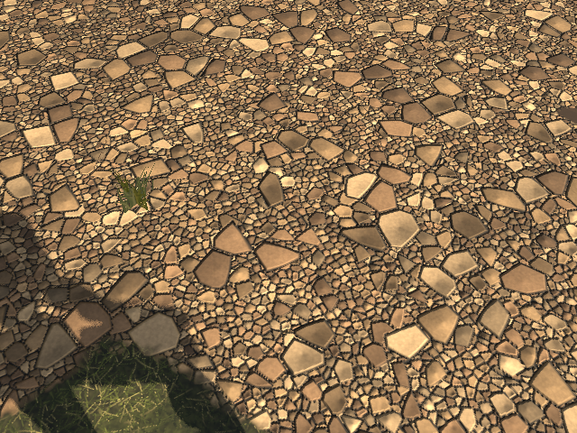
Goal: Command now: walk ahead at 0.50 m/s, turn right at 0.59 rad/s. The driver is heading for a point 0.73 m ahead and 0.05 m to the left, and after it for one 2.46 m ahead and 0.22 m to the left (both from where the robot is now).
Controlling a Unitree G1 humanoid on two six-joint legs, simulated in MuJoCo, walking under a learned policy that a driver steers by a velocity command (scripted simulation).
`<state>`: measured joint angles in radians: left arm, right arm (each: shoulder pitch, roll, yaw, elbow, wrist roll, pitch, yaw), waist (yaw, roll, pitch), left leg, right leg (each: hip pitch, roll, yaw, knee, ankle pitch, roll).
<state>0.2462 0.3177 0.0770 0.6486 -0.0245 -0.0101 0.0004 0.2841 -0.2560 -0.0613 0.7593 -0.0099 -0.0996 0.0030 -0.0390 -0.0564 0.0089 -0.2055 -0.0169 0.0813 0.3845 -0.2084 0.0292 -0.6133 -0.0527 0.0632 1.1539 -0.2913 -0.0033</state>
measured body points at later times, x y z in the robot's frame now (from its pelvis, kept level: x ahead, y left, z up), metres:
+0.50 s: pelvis +0.27 -0.08 +0.00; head +0.30 -0.10 +0.45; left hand +0.43 +0.16 -0.10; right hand +0.33 -0.38 -0.12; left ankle +0.30 +0.09 -0.65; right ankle +0.27 -0.16 -0.74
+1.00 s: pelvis +0.57 -0.04 -0.01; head +0.61 -0.03 +0.44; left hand +0.69 +0.24 -0.11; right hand +0.70 -0.31 -0.11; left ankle +0.60 +0.03 -0.74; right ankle +0.52 -0.21 -0.65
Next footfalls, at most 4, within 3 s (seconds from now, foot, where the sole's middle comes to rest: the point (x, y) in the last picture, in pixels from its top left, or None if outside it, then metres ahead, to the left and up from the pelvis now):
0.30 right None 0.31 -0.17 -0.78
0.84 left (268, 369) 0.65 0.03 -0.78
1.30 right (324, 267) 0.94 -0.13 -0.78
1.80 left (201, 229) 1.08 0.22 -0.78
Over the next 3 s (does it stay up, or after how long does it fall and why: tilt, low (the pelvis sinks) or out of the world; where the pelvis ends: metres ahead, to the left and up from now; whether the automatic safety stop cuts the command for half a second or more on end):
stays up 1.63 0.26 0.00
